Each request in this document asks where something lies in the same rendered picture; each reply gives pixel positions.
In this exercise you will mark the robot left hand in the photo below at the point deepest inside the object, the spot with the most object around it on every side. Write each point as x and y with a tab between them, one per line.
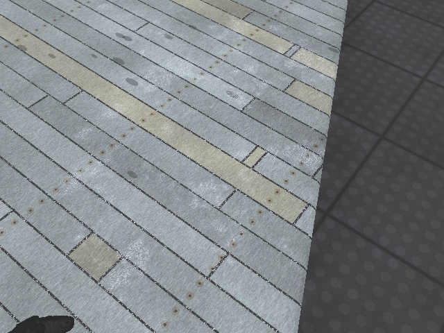
48	324

